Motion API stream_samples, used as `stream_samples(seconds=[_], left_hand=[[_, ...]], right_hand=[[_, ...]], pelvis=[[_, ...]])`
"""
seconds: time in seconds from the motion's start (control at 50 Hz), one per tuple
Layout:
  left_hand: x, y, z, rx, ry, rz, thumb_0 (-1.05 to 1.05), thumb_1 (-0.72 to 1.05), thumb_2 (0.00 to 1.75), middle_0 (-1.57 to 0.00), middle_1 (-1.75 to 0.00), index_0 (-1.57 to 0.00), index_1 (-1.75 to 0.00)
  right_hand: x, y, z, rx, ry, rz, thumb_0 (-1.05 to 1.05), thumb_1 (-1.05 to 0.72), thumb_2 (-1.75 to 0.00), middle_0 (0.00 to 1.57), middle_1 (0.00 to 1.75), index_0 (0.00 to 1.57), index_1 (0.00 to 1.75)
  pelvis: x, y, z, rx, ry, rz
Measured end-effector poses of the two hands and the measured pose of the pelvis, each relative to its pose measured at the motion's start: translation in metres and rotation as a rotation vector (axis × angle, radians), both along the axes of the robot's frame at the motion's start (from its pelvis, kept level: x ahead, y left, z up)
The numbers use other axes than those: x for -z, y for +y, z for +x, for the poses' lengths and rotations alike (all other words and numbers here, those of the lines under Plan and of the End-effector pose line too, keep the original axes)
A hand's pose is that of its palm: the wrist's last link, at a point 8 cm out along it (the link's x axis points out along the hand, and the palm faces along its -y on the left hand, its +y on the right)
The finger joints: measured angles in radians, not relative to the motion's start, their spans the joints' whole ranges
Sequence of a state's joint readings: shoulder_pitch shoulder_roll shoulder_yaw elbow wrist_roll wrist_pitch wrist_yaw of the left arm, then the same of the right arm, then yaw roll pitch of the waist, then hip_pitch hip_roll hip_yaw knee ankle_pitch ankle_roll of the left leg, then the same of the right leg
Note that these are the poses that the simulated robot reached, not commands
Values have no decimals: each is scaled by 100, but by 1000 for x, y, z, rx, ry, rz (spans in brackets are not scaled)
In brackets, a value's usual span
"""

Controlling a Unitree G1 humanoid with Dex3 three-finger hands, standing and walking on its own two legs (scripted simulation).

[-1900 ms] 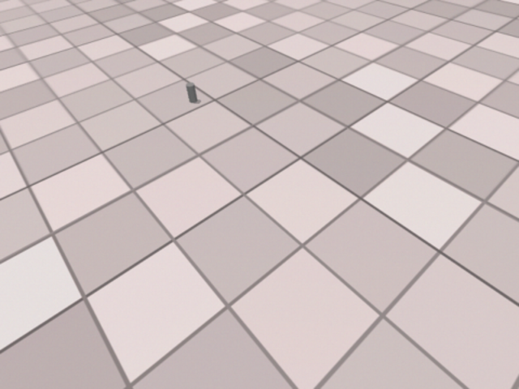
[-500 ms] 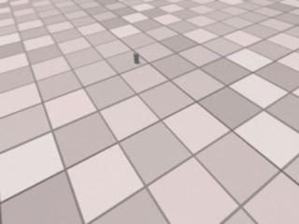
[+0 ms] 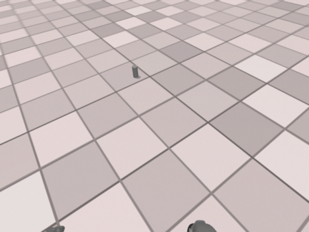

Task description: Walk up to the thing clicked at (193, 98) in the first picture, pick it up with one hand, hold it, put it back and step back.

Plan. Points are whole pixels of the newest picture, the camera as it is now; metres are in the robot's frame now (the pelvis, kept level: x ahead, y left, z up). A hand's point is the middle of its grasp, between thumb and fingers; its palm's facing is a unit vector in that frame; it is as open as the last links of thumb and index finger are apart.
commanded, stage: walk up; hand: left
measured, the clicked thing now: (135, 71) +1.86 +0.18 -0.70
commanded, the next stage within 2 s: none
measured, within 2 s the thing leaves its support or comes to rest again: neither
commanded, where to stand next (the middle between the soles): +1.54 -0.02 m, yaw +2 degrees
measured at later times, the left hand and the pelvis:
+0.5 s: hand (81, 190) +0.32 +0.27 -0.15, palm faces +0.06 -0.94 -0.34, open 7.4 cm; pelvis +0.33 -0.01 -0.01, yaw +3 degrees
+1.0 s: hand (102, 102) +0.73 +0.25 -0.13, palm faces -0.10 -0.92 -0.37, open 7.4 cm; pelvis +0.61 -0.02 -0.01, yaw +0 degrees
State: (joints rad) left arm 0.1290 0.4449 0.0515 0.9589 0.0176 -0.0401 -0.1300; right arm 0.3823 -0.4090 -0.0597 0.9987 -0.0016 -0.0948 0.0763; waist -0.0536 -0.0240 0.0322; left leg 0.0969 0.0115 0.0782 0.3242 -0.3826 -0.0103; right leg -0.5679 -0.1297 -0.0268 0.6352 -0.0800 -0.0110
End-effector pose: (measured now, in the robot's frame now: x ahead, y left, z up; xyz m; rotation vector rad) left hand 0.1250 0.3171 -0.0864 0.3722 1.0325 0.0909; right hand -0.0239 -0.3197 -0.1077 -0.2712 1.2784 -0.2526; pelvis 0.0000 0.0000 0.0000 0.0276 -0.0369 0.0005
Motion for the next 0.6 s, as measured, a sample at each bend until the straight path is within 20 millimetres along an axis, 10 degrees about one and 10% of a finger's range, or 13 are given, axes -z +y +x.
stream_samples(seconds=[0.14, 0.4, 0.6], left_hand=[[6, -29, 114, -39, -84, 41, 1, 90, 90, -20, -30, -21, -30], [8, -28, 139, -197, 122, 11, 1, 90, 89, -20, -30, -21, -30], [52, 17, 256, -222, 204, -5, 1, 90, 90, -20, -30, -21, -30]], right_hand=[[36, -31, 118, -36, 38, 6, 1, -90, -89, 21, 30, 20, 30], [-29, -24, 417, -253, -253, -20, 0, -91, -89, 20, 30, 20, 30], [-31, 21, 570, -294, -300, -85, 0, -91, -89, 20, 30, 20, 30]], pelvis=[[24, -31, 102, -18, 13, -46], [-7, -31, 256, -40, 0, -63], [17, 9, 391, -46, 19, -51]])
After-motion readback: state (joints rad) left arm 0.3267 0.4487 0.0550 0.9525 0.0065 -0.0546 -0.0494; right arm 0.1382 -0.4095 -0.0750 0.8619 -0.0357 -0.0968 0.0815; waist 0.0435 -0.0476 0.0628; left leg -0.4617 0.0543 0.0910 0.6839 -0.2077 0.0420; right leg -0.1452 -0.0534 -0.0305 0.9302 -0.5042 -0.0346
